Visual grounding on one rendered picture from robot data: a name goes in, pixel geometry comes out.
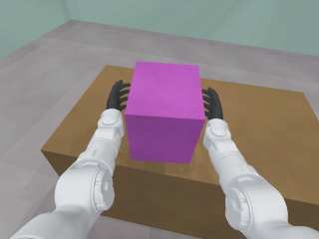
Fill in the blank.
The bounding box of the pedestal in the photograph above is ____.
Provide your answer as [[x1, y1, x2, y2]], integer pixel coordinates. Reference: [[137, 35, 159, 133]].
[[40, 65, 319, 239]]

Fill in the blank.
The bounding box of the right robot upper arm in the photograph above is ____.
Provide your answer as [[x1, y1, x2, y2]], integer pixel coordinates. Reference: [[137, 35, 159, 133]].
[[225, 184, 319, 239]]

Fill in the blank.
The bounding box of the left robot forearm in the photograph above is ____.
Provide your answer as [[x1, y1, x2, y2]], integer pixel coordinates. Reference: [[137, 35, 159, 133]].
[[54, 109, 125, 206]]

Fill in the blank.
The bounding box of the robot right hand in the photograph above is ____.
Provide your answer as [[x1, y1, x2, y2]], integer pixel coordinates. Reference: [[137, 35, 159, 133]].
[[201, 87, 223, 120]]

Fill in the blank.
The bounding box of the right robot forearm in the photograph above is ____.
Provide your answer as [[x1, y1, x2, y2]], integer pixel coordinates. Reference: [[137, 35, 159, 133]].
[[203, 119, 288, 218]]

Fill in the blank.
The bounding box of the carton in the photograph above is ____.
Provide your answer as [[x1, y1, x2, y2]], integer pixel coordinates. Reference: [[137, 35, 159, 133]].
[[125, 61, 205, 164]]

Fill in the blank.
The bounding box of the robot left hand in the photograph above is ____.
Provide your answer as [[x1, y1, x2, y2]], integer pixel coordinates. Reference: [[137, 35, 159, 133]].
[[106, 80, 131, 112]]

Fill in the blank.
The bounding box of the left robot upper arm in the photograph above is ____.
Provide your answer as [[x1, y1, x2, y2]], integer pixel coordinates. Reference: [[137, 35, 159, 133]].
[[9, 167, 115, 239]]

